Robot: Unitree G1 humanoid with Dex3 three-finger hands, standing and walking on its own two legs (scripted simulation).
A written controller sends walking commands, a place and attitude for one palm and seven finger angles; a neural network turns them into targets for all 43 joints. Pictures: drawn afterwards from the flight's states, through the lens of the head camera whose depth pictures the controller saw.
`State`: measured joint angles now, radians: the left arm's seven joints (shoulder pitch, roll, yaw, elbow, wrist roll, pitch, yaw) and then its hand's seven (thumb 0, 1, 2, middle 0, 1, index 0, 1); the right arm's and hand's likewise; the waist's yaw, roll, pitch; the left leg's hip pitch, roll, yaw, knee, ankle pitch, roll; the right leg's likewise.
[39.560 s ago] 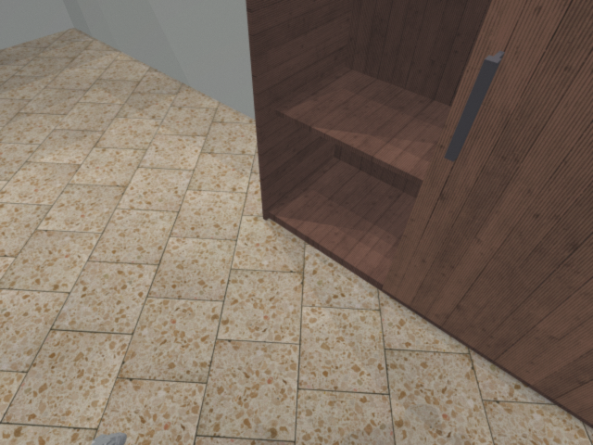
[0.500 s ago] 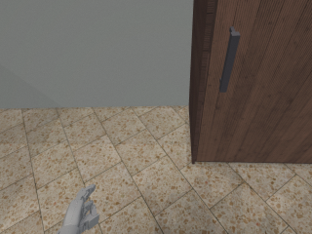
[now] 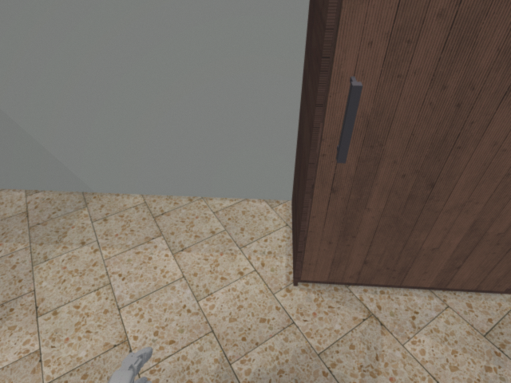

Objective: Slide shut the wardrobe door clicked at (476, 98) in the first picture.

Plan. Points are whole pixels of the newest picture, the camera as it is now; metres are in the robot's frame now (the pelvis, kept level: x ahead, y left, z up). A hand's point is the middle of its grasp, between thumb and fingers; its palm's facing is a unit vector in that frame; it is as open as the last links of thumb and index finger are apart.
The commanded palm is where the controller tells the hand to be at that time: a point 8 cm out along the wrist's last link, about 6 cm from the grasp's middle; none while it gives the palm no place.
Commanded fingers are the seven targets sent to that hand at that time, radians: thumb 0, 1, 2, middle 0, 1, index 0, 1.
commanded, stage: stop stepping back and stand still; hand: right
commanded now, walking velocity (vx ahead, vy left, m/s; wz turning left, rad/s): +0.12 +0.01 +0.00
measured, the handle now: (346, 121) +0.74 -0.18 +0.08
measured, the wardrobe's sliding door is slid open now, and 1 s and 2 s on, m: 0.01 0.01 0.01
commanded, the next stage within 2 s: let the arm hang, fingers relaxed in 1.04 s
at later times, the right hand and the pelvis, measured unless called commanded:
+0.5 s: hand out of the picture +0.21 -0.29 +0.17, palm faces +0.46 +0.77 -0.45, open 7.4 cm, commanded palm +0.14 -0.33 +0.18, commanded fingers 0.00 -0.90 -0.90 0.20 0.30 0.20 0.30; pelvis +0.00 -0.02 -0.01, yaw +0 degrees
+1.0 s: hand out of the picture +0.23 -0.29 +0.16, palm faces +0.43 +0.80 -0.42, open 7.4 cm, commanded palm +0.16 -0.33 +0.18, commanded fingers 0.00 -0.90 -0.90 0.20 0.30 0.20 0.30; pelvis +0.03 -0.03 +0.00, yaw -1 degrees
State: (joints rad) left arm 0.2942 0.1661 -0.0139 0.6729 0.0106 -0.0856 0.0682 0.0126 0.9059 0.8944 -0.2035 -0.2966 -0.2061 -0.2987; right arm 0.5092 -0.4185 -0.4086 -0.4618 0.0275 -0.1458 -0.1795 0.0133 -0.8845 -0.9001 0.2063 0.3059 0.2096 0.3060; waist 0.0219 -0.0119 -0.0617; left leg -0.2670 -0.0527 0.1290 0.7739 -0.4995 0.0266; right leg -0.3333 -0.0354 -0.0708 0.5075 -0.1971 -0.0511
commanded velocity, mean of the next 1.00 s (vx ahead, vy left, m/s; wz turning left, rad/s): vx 0.02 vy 0.03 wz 0.00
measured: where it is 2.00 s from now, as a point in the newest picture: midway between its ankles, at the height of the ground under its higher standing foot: outside the picture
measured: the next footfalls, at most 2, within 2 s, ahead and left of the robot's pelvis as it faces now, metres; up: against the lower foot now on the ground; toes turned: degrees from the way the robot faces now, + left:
left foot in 0.06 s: +0.04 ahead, +0.08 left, +0.00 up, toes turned +3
right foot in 0.32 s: +0.08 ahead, -0.14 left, +0.00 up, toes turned -7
